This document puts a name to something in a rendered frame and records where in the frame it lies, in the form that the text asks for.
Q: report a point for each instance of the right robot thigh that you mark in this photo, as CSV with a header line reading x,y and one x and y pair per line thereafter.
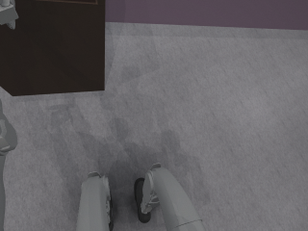
x,y
178,210

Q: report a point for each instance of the left robot thigh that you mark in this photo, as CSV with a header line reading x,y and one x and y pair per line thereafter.
x,y
92,213

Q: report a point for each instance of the cabinet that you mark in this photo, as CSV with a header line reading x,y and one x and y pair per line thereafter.
x,y
57,46

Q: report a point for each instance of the left robot upper arm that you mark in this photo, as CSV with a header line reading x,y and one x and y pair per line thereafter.
x,y
8,142

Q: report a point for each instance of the left robot hand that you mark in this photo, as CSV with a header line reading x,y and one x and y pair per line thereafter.
x,y
8,14

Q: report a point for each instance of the robot thigh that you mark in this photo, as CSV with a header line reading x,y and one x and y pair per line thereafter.
x,y
92,213
178,210

